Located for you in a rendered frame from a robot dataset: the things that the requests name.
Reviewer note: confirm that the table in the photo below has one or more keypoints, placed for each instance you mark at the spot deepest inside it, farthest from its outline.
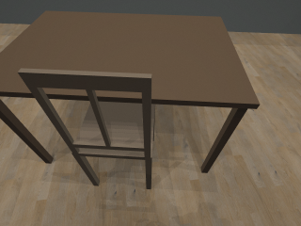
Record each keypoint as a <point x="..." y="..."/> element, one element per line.
<point x="191" y="59"/>

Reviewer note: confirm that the chair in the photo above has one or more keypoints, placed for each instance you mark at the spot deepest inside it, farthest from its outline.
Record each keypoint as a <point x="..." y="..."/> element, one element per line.
<point x="109" y="129"/>

